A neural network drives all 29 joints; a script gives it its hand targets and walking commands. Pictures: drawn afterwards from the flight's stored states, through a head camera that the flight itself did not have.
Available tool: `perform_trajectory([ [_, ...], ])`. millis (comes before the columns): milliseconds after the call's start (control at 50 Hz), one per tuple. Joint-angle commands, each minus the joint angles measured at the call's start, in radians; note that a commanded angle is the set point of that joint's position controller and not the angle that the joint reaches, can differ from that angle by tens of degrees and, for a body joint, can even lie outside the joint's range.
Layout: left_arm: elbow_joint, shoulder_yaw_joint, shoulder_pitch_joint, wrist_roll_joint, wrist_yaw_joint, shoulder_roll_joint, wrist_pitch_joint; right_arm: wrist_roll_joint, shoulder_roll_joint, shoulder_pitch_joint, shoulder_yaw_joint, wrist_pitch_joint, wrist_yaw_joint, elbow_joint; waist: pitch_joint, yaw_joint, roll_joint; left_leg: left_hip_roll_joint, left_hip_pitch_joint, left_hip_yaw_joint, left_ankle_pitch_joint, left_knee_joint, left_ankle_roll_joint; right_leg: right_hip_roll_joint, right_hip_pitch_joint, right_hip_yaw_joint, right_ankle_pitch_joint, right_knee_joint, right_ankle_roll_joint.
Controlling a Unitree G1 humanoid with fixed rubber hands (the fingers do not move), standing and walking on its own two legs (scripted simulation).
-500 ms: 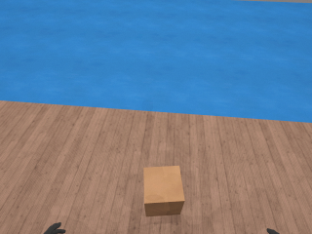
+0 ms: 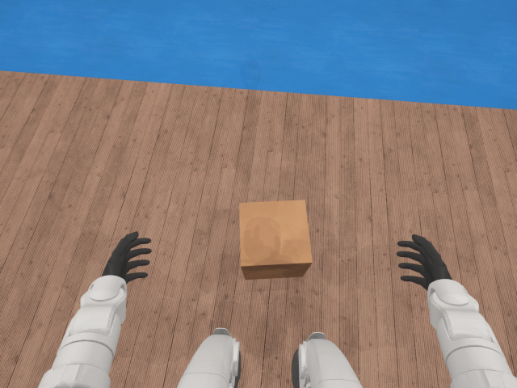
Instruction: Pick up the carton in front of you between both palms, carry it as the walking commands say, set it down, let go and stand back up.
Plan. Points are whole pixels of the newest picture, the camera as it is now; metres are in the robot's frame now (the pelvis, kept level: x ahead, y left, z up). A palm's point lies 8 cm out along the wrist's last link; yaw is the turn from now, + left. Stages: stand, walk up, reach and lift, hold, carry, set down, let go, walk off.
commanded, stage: reach and lift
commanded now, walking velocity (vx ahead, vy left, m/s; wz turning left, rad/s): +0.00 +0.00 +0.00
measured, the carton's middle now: (273, 242) +0.48 -0.01 -0.60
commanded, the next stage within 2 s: none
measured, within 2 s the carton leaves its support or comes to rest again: neither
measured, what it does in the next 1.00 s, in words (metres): lowers itself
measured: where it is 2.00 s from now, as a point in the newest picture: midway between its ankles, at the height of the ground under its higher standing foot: outside the picture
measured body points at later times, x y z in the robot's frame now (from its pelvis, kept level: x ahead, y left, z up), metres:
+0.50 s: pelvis -0.08 -0.01 -0.06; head +0.22 -0.01 +0.27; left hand +0.45 +0.20 -0.15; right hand +0.48 -0.21 -0.15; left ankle +0.01 +0.13 -0.69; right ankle +0.01 -0.12 -0.69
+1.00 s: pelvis -0.05 +0.00 -0.16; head +0.31 -0.01 +0.11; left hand +0.47 +0.19 -0.33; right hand +0.50 -0.19 -0.33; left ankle +0.02 +0.13 -0.68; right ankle +0.01 -0.12 -0.69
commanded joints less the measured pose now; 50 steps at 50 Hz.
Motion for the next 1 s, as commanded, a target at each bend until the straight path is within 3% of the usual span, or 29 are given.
perform_trajectory([
  [0, -0.040, 0.030, -0.137, -0.028, 0.024, 0.118, -0.017, 0.024, -0.136, -0.154, -0.034, -0.014, -0.012, -0.031, -0.559, 0.005, -0.007, -0.046, 0.080, -0.014, 0.613, 0.011, -0.033, 0.045, 0.160, 0.039, 0.644, 0.015, 0.024],
  [140, -0.008, 0.061, -0.508, -0.057, 0.061, 0.118, -0.008, 0.043, -0.166, -0.560, -0.057, -0.006, -0.013, 0.029, -0.720, 0.013, -0.025, -0.049, -0.109, 0.002, 0.434, 0.035, -0.032, 0.041, 0.039, 0.036, 0.492, 0.047, 0.017],
  [320, 0.126, 0.122, -1.012, -0.057, 0.096, 0.112, 0.052, 0.044, -0.222, -1.097, -0.078, 0.043, -0.002, 0.232, -0.852, 0.027, -0.031, -0.052, -0.222, 0.043, 0.123, 0.024, -0.032, 0.042, -0.153, -0.003, 0.138, 0.024, 0.019],
  [400, 0.172, 0.172, -1.177, -0.032, 0.102, 0.103, 0.058, 0.013, -0.235, -1.279, -0.108, 0.044, 0.009, 0.314, -0.895, 0.033, -0.037, -0.058, -0.261, 0.053, 0.083, 0.044, -0.037, 0.053, -0.216, -0.015, 0.081, 0.037, 0.016],
  [480, 0.184, 0.230, -1.291, 0.009, 0.104, 0.090, 0.048, -0.033, -0.233, -1.415, -0.146, 0.033, 0.016, 0.346, -0.956, 0.039, -0.050, -0.067, -0.298, 0.060, 0.110, 0.071, -0.042, 0.064, -0.223, -0.016, 0.112, 0.059, 0.016],
  [540, 0.164, 0.268, -1.303, 0.048, 0.103, 0.073, 0.028, -0.074, -0.224, -1.439, -0.177, 0.017, 0.016, 0.332, -1.071, 0.037, -0.058, -0.079, -0.276, 0.067, 0.219, 0.090, -0.044, 0.074, -0.170, -0.015, 0.238, 0.076, 0.021],
  [600, 0.125, 0.290, -1.266, 0.076, 0.098, 0.050, -0.006, -0.104, -0.194, -1.410, -0.201, -0.012, 0.011, 0.294, -1.173, 0.039, -0.071, -0.090, -0.276, 0.071, 0.393, 0.109, -0.036, 0.080, -0.096, -0.004, 0.462, 0.110, 0.020],
  [680, 0.113, 0.316, -1.183, 0.108, 0.083, -0.001, -0.068, -0.132, -0.114, -1.331, -0.241, -0.063, 0.006, 0.259, -1.169, 0.045, -0.087, -0.092, -0.419, 0.058, 0.560, 0.143, -0.030, 0.072, -0.073, 0.029, 0.740, 0.181, 0.014],
  [740, 0.128, 0.331, -1.128, 0.127, 0.078, -0.033, -0.109, -0.152, -0.066, -1.264, -0.270, -0.096, -0.002, 0.256, -1.131, 0.040, -0.087, -0.090, -0.565, 0.045, 0.611, 0.202, -0.030, 0.065, -0.145, 0.051, 0.847, 0.254, 0.016],
  [880, 0.180, 0.320, -1.093, 0.114, 0.091, -0.046, -0.151, -0.141, -0.060, -1.197, -0.262, -0.136, -0.033, 0.281, -1.034, 0.022, -0.043, -0.085, -0.746, 0.035, 0.510, 0.428, -0.057, 0.080, -0.554, 0.027, 0.612, 0.444, 0.025],
  [980, 0.169, 0.220, -1.168, 0.012, 0.124, 0.013, -0.150, -0.034, -0.152, -1.269, -0.160, -0.145, -0.068, 0.266, -1.201, 0.012, -0.024, -0.081, -0.684, 0.033, 0.540, 0.642, -0.058, 0.077, -0.675, 0.006, 0.551, 0.640, 0.031],
])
